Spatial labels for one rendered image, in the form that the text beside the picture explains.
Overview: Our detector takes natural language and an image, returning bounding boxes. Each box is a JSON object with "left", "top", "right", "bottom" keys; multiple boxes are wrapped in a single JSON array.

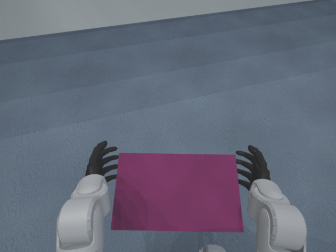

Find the left robot forearm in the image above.
[{"left": 56, "top": 174, "right": 111, "bottom": 252}]

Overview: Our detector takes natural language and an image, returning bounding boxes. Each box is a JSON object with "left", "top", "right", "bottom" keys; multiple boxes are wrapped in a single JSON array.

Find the left robot hand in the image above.
[{"left": 85, "top": 141, "right": 119, "bottom": 182}]

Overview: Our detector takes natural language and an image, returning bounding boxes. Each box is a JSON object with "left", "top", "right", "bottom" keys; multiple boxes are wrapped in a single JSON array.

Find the right robot forearm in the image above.
[{"left": 247, "top": 179, "right": 307, "bottom": 252}]

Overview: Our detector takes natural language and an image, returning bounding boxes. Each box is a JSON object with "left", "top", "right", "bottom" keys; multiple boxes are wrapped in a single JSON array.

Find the carton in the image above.
[{"left": 111, "top": 153, "right": 244, "bottom": 233}]

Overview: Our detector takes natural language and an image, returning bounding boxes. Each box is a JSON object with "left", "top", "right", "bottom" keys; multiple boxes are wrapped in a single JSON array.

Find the right robot hand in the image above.
[{"left": 236, "top": 145, "right": 271, "bottom": 190}]

